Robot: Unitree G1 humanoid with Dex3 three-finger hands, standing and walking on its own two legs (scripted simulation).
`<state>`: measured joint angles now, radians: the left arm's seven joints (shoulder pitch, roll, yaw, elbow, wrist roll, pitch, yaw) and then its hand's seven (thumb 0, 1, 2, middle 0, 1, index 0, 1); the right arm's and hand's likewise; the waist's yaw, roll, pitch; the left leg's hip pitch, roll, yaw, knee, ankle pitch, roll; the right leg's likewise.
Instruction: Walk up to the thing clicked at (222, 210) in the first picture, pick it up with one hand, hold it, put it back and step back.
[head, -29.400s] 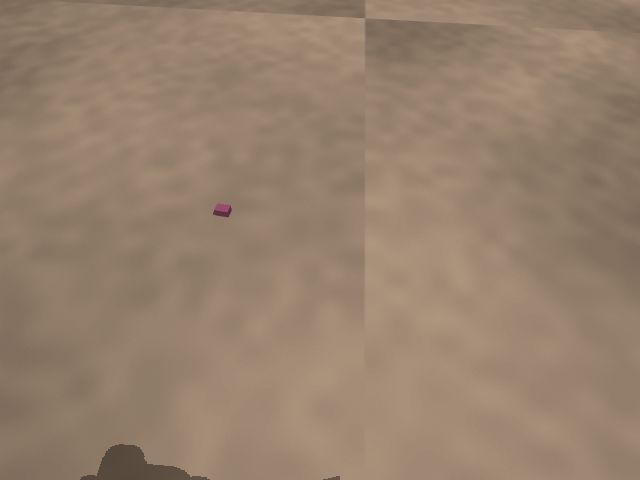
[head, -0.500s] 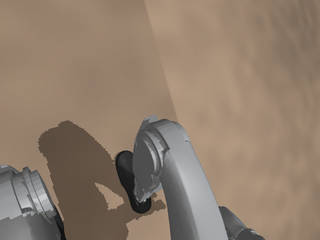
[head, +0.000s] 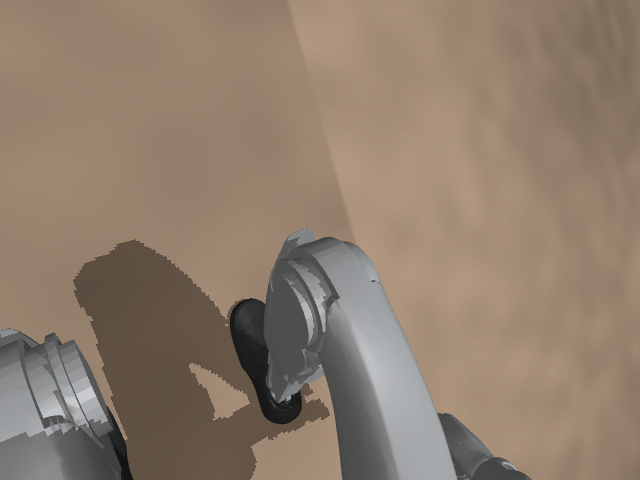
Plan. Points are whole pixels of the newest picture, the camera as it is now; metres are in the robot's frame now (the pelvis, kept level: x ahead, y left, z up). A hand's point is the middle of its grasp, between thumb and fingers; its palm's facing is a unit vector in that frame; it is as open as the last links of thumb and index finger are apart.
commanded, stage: open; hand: left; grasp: from above
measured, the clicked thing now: out of the picture +0.48 +0.31 -0.29
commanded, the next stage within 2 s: withdraw in 0.30 s
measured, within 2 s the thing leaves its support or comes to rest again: neither
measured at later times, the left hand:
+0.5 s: hand out of the picture +0.47 +0.31 -0.24, palm faces -0.48 -0.06 -0.87, open 12.4 cm
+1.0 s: hand out of the picture +0.48 +0.33 -0.07, palm faces -0.45 -0.10 -0.89, open 13.0 cm
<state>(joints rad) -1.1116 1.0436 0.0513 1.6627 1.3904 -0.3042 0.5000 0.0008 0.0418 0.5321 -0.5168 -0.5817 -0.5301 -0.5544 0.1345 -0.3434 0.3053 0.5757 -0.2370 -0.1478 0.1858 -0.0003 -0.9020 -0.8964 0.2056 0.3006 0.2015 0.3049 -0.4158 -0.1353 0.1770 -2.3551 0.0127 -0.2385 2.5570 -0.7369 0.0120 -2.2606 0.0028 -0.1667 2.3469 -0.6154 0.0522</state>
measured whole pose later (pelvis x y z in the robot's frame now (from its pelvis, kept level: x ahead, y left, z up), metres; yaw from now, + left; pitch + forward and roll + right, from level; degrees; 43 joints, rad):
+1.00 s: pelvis +0.00 -0.01 +0.05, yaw +6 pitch +35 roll -9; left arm -1.11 0.79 -0.03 1.34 1.15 -0.04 0.13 0.00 -0.31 0.84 -0.26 -0.82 -0.25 -0.82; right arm 0.18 -0.30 0.13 0.63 -0.10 0.01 0.17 0.00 -0.90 -0.90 0.20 0.30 0.20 0.30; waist -0.29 0.03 -0.04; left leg -2.27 0.01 -0.13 2.34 -0.70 0.01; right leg -2.21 -0.03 -0.09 2.22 -0.62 0.03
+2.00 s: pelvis +0.00 +0.00 +0.14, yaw +9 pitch +35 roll -6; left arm -0.49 0.53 0.03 0.64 0.62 0.08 0.02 0.00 0.73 0.86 -0.22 -0.33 -0.21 -0.33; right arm 0.17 -0.30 -0.02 0.60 0.00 0.05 0.08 0.00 -0.90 -0.89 0.20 0.30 0.20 0.30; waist -0.11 0.05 -0.17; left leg -2.00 0.01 -0.08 2.06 -0.68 0.01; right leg -1.96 -0.04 -0.05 1.97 -0.63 0.03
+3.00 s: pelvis +0.08 +0.01 +0.41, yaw +15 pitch +11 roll -3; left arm 0.52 0.22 0.03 -0.13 -0.06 0.46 0.03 0.01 0.91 0.90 -0.20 -0.30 -0.20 -0.29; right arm 0.27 -0.22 0.04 0.50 0.02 -0.21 -0.18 0.01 -0.90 -0.90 0.21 0.30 0.20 0.30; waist -0.04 0.05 -0.17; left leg -0.69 0.03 -0.06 1.01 -0.50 -0.01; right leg -0.66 -0.02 -0.07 0.94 -0.46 0.02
